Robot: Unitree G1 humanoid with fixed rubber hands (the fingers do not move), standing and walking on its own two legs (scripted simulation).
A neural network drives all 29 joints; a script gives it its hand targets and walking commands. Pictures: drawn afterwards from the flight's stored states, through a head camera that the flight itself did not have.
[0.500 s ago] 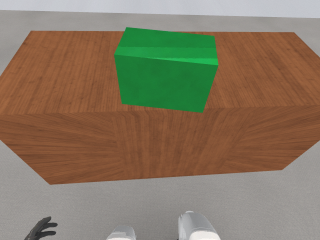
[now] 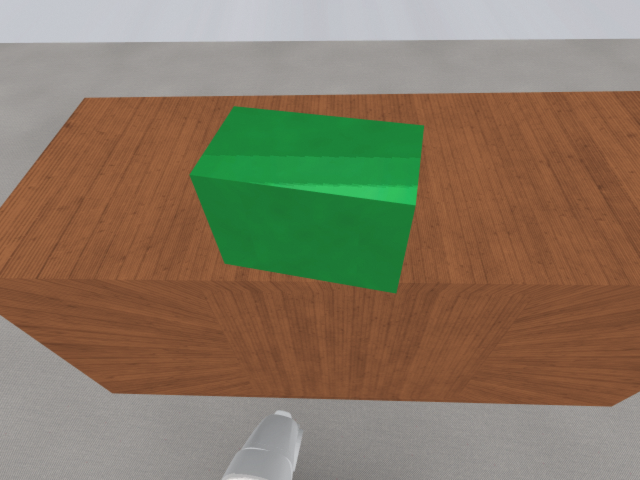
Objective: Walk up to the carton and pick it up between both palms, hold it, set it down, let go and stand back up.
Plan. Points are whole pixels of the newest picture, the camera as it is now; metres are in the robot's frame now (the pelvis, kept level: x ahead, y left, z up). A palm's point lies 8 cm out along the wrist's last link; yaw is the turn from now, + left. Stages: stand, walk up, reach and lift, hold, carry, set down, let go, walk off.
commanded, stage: walk up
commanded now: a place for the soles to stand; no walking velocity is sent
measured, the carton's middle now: (315, 200) +0.51 +0.07 +0.02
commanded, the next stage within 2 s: none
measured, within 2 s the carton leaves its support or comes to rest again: neither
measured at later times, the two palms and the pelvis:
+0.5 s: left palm (139, 393) +0.22 +0.31 -0.10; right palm (581, 459) +0.19 -0.31 -0.13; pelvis +0.13 -0.01 -0.02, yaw -1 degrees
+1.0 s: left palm (147, 388) +0.23 +0.31 -0.13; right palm (558, 438) +0.22 -0.29 -0.13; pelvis +0.15 +0.02 -0.02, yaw +2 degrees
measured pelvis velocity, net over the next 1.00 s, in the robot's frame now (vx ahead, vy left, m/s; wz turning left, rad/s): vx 0.15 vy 0.02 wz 0.03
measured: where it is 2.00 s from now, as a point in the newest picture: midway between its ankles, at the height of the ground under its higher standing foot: outside the picture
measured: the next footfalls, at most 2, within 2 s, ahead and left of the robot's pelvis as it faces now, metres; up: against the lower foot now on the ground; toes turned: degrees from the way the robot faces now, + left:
left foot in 0.18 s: +0.21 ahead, +0.16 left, +0.00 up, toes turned -5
right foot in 0.46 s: +0.20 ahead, -0.11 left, +0.00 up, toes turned -2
